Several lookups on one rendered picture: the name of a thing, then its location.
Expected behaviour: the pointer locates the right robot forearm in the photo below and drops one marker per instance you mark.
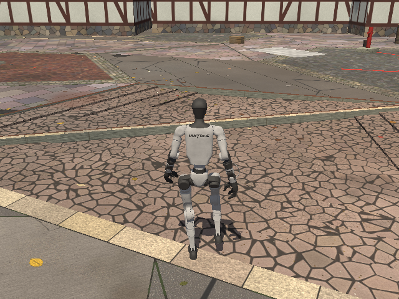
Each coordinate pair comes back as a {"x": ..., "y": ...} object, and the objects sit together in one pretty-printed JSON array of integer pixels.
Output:
[{"x": 229, "y": 169}]

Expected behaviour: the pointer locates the left robot forearm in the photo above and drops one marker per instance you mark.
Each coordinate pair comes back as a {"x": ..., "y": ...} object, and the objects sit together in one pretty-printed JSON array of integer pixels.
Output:
[{"x": 170, "y": 164}]

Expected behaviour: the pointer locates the robot left foot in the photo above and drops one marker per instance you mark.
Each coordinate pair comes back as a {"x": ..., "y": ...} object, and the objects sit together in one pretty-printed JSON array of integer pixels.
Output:
[{"x": 193, "y": 254}]

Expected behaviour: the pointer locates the robot right hand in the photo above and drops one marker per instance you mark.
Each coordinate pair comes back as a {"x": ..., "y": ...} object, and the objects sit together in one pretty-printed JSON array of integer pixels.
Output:
[{"x": 234, "y": 189}]

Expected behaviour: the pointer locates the right robot upper arm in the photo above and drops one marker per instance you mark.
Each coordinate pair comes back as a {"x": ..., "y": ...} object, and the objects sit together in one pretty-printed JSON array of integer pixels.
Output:
[{"x": 219, "y": 132}]

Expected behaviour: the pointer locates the left robot upper arm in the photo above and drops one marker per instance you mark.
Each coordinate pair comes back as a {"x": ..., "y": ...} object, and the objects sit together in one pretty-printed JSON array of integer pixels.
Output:
[{"x": 180, "y": 131}]

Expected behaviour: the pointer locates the robot left shin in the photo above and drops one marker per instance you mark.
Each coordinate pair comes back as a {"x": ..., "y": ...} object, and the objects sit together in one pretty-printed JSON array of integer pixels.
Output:
[{"x": 190, "y": 230}]

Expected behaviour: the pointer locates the robot left hand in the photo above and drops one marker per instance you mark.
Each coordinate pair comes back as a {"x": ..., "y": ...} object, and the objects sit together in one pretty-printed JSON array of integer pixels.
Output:
[{"x": 172, "y": 174}]

